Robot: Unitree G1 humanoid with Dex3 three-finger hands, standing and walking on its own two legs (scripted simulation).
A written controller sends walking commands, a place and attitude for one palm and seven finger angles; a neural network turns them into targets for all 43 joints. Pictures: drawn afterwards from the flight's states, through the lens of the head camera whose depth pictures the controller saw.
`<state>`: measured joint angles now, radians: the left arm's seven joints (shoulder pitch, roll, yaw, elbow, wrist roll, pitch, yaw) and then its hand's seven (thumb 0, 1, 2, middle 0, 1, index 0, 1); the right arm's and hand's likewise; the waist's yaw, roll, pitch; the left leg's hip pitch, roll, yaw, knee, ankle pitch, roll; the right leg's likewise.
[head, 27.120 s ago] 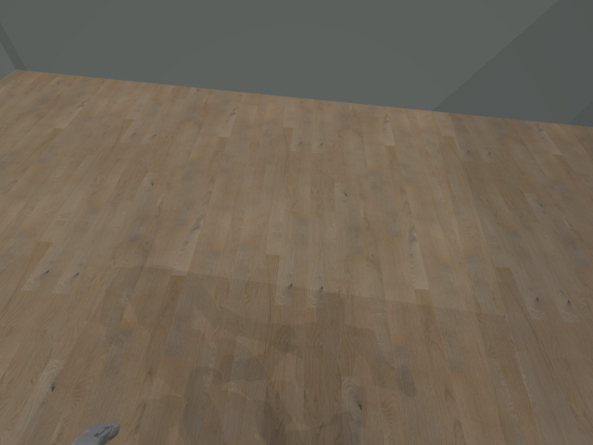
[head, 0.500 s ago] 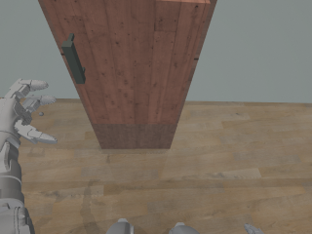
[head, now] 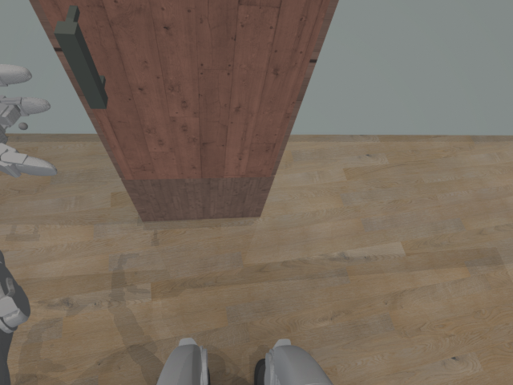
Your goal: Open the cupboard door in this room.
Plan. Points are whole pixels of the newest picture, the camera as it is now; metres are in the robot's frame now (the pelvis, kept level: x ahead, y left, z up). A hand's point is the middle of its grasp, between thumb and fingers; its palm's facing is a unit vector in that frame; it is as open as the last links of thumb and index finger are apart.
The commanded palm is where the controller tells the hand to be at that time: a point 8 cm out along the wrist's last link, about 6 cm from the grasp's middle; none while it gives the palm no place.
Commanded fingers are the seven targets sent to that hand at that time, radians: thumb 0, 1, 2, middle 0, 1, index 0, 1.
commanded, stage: move the hooked fingers beside the handle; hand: left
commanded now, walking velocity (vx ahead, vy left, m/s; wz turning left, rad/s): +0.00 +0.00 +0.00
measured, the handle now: (87, 60) +0.59 +0.25 +0.08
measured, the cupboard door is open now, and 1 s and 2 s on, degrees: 0 0 0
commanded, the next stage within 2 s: slide the fingers in behind the handle in 1.52 s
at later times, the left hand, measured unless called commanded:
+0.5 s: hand (32, 80) +0.54 +0.31 +0.09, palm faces +0.03 -1.00 +0.00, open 14.0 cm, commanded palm +0.52 +0.34 +0.07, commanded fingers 0.00 -0.50 0.30 -0.30 -1.20 -0.30 -1.20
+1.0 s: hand (34, 96) +0.51 +0.30 +0.08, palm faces +0.03 -1.00 +0.01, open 14.0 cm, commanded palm +0.51 +0.34 +0.07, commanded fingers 0.00 -0.50 0.30 -0.30 -1.20 -0.30 -1.20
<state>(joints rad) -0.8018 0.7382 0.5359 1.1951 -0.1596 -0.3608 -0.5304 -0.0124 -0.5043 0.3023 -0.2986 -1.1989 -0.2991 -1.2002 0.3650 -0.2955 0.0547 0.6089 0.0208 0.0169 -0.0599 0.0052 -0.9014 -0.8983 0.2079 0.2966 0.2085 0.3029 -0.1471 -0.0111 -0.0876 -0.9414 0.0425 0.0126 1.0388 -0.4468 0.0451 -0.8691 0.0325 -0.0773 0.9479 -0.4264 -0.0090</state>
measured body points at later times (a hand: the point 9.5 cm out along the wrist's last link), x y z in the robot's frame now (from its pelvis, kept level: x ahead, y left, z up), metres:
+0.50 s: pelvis +0.01 +0.02 -0.01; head +0.17 +0.06 +0.41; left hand +0.53 +0.36 +0.09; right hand -0.02 -0.25 -0.09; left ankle +0.02 +0.09 -0.67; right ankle +0.01 -0.12 -0.67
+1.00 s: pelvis +0.01 +0.01 +0.00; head +0.16 +0.06 +0.42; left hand +0.51 +0.36 +0.08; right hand +0.01 -0.27 -0.09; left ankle +0.02 +0.09 -0.67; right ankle +0.01 -0.12 -0.67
